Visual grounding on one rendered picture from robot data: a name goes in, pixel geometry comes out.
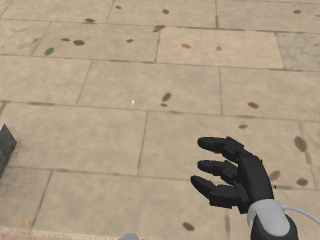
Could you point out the robot right hand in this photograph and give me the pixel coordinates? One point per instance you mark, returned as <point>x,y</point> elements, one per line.
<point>250,180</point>

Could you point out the robot right forearm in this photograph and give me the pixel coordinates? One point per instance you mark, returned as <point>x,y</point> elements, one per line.
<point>268,221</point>

